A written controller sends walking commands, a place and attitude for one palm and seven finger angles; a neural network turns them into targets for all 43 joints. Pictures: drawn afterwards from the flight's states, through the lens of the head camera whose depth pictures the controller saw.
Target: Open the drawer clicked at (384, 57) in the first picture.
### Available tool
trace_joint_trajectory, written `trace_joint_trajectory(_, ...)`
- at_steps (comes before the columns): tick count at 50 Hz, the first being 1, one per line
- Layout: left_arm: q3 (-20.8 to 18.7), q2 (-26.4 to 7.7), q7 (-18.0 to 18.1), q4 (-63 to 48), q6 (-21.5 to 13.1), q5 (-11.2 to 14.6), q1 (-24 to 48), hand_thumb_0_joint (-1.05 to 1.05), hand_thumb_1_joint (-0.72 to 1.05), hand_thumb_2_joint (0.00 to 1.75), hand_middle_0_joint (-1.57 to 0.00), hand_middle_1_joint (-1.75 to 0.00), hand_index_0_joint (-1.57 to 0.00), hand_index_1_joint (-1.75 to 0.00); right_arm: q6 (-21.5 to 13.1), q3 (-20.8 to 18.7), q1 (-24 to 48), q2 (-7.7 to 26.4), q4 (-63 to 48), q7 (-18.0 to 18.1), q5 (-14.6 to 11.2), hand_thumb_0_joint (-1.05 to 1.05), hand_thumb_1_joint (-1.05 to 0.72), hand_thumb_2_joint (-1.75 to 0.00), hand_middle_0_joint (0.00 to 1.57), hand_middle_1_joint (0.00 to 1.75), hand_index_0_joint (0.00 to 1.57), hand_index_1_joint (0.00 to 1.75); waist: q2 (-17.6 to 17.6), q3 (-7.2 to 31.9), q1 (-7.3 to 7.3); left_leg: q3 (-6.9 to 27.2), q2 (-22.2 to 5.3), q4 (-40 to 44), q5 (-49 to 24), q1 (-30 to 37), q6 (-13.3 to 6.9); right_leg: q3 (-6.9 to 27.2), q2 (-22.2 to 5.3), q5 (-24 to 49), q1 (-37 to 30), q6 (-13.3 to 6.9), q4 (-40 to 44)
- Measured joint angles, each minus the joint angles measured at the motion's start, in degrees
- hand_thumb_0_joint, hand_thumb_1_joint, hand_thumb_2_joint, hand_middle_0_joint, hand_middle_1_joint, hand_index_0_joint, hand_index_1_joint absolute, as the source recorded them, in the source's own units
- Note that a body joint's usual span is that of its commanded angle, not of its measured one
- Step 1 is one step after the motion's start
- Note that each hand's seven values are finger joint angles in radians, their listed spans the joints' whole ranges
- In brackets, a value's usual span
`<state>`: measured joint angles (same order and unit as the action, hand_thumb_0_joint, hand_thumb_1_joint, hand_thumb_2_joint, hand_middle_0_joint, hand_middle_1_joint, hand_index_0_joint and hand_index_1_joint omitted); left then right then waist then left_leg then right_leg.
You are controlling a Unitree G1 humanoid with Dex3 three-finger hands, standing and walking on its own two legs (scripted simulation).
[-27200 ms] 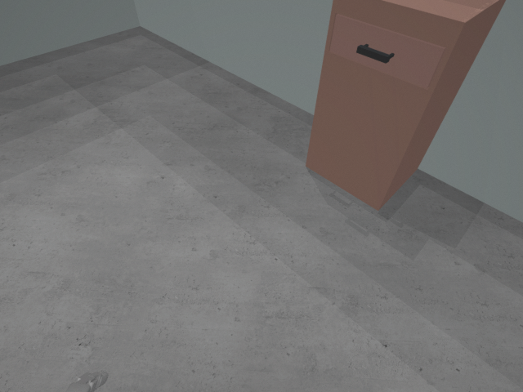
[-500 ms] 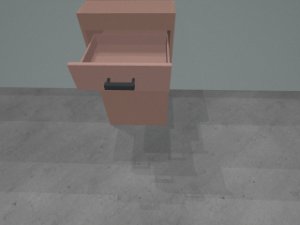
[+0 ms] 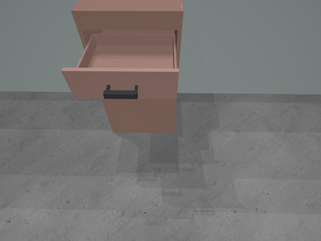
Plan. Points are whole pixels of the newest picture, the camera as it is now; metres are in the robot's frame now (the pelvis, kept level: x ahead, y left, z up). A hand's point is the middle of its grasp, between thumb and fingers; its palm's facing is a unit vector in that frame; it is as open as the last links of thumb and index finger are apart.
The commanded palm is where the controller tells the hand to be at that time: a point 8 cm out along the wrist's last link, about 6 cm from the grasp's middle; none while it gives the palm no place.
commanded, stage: look to check the result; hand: left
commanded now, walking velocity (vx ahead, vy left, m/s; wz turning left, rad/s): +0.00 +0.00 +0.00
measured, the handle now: (121, 91) +0.62 +0.18 -0.04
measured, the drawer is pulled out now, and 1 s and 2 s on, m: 0.30 0.30 0.30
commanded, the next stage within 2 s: stand and wait in 0.22 s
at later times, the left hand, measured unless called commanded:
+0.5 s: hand out of the picture +0.11 +0.24 -0.16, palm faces -0.05 -0.94 -0.34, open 7.4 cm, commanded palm none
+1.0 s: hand out of the picture +0.10 +0.24 -0.16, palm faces -0.05 -0.94 -0.34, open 7.4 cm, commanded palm none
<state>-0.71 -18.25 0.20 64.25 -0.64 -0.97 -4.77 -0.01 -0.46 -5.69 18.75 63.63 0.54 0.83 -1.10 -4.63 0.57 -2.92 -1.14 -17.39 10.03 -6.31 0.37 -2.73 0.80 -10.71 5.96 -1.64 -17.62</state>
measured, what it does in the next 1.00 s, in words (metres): stands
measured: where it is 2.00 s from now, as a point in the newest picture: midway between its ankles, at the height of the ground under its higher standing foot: outside the picture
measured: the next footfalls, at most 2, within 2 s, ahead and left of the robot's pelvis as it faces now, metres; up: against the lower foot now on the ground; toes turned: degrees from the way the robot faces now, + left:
none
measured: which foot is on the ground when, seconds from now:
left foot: down 0.00-1.00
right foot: down 0.00-1.00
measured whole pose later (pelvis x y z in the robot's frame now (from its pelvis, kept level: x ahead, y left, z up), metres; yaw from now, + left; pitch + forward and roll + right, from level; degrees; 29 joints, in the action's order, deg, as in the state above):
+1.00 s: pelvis +0.01 +0.00 +0.00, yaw -1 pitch -1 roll +0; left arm -0.5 -18.6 0.2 63.8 -0.7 -0.9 -5.0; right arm 0.1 -0.4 -6.2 18.6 63.7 0.7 0.7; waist -0.7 -4.2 0.7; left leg -3.5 -1.6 -16.5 10.6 -4.5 0.7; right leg -2.1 1.3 -10.9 4.3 -1.8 -16.4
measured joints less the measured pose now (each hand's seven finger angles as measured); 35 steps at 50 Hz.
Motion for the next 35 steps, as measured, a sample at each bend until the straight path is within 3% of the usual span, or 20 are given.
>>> trace_joint_trajectory(35, 0.0, -0.2, 0.2, -0.8, -0.2, 0.1, 0.3, 0.0, 0.9, 0.9, -0.2, -0.3, -0.2, -0.3, 0.1, -0.1, -0.1, 0.0, -0.2, 0.3, -0.1, 0.0, -0.9, -0.9, 0.2, 0.3, 0.21, 0.3, 0.6, 0.5, 0.23, -0.6, -0.7, 0.4, 1.3, 1.8, 0.5, 0.7, 0.7, -0.8, -1.7, -0.4, 0.9)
